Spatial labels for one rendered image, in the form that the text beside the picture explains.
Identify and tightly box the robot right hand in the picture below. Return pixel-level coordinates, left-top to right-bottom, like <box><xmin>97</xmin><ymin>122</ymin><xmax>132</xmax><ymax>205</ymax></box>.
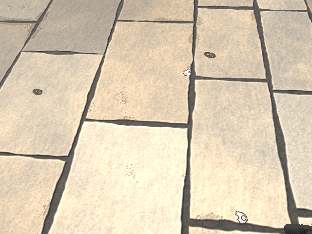
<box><xmin>284</xmin><ymin>223</ymin><xmax>312</xmax><ymax>234</ymax></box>

